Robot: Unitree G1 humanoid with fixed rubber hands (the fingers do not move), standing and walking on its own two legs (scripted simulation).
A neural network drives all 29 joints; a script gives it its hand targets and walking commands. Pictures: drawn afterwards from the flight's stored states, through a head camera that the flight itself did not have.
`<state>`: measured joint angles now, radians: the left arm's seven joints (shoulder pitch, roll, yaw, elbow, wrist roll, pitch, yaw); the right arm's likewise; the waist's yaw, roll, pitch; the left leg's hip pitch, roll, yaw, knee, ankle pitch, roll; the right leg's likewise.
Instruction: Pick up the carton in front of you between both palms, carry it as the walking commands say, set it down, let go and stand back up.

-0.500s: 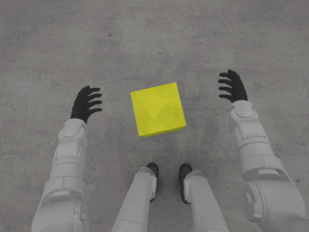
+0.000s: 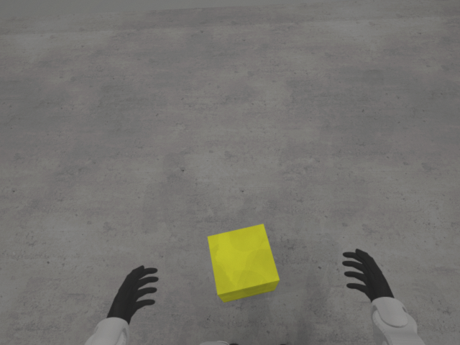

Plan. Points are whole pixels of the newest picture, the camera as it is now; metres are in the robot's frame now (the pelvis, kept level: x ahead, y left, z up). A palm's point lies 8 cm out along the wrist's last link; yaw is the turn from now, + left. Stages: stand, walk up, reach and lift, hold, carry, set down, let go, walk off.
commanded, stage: let go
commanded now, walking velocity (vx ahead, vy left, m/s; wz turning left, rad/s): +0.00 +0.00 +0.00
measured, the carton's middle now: (242, 265) +0.37 +0.05 -0.64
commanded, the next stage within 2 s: stand in 0.60 s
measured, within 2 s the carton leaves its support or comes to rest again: neither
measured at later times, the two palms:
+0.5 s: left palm (132, 328) +0.14 +0.21 -0.06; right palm out of the picture +0.13 -0.26 -0.06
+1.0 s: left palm (99, 338) +0.12 +0.27 -0.09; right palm out of the picture +0.11 -0.30 -0.07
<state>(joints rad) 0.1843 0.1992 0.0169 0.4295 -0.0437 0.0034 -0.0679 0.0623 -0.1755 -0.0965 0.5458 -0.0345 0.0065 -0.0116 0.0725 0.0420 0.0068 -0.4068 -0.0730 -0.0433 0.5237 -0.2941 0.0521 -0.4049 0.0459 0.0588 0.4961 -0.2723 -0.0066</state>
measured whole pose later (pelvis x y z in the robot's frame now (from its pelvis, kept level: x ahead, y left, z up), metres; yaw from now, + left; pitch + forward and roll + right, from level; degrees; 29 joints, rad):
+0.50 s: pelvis -0.03 -0.03 +0.00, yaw +1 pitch -5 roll +0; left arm 0.18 0.22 0.04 0.40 0.02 0.19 -0.06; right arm 0.23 -0.20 -0.04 0.47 0.02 0.13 0.05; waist 0.01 -0.01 0.10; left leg -0.12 -0.05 -0.07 0.48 -0.27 0.02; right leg -0.12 0.07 0.03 0.47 -0.25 -0.05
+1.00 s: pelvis -0.01 -0.01 +0.00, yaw +1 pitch +0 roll -1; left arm 0.20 0.33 0.06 0.69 0.04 0.01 0.00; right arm 0.24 -0.33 -0.05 0.68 -0.04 -0.01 -0.02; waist 0.00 -0.03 0.01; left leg -0.22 -0.07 -0.06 0.55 -0.33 0.05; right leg -0.21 0.05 0.04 0.53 -0.31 -0.02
